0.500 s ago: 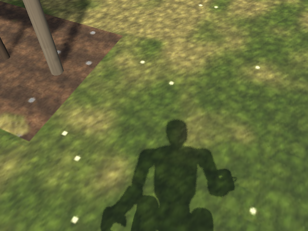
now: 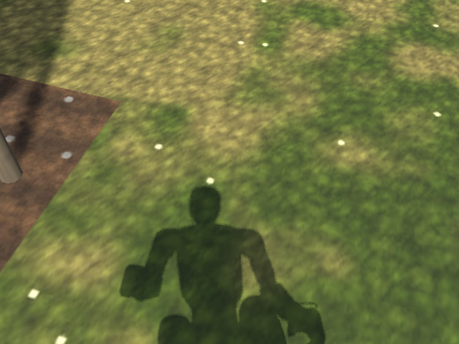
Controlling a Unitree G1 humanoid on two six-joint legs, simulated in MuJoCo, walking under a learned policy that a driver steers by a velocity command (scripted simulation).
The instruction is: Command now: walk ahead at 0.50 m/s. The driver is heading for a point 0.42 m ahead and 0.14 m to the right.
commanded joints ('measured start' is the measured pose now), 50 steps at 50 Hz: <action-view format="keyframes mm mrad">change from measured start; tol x32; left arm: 1 -103 31 -1 -84 -7 -19 -13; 12 331 189 59 -16 -1 -18 -18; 50 106 50 7 169 23 57 46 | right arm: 1 -10 -176 -40 -44 9 -11 -10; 50 -276 -53 -5 43 -16 62 -43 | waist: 1 -3 103 45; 12 183 -172 -400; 17 57 -47 -38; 35 68 250 -289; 50 52 -25 15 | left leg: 1 -45 258 -122 -93 212 151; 9 97 261 -90 265 643 73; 13 -709 87 -155 1080 -324 -20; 31 -303 102 -60 238 228 -29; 34 172 347 -290 277 919 166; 45 -333 180 -156 58 -273 8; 50 -119 110 -80 199 -12 -22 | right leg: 1 52 28 -26 -130 108 -6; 9 395 125 -92 -282 -55 -120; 12 1089 -264 683 -418 -300 -341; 22 469 -62 10 -535 510 -245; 32 590 -31 22 -312 261 -145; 36 272 109 7 75 -667 11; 50 303 45 16 -398 -386 -28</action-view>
